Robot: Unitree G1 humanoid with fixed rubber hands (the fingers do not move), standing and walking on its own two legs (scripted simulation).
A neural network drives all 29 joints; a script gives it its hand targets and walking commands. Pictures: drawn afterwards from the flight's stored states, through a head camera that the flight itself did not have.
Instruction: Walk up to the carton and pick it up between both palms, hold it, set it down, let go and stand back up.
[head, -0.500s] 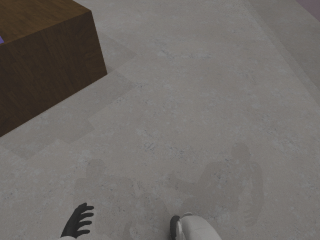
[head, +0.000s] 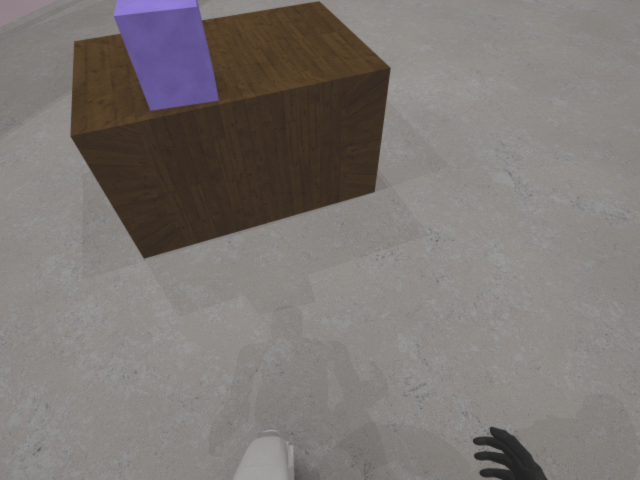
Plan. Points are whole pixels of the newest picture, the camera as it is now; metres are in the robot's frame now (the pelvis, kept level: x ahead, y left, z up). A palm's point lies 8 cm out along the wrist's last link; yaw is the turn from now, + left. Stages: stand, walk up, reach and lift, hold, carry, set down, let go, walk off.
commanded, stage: walk up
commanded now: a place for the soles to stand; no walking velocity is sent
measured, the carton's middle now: (171, 48) +1.24 +0.49 -0.04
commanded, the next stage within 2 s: none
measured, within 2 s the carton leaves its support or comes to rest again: neither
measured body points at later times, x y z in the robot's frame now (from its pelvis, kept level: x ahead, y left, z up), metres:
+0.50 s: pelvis +0.24 +0.07 +0.01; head +0.26 +0.09 +0.46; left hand +0.35 +0.34 -0.10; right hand +0.27 -0.18 -0.12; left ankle +0.16 +0.14 -0.72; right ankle +0.40 -0.03 -0.69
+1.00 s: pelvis +0.43 +0.12 +0.01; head +0.44 +0.09 +0.46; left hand +0.32 +0.36 -0.10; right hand +0.61 -0.08 -0.12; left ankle +0.52 +0.31 -0.66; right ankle +0.41 +0.00 -0.72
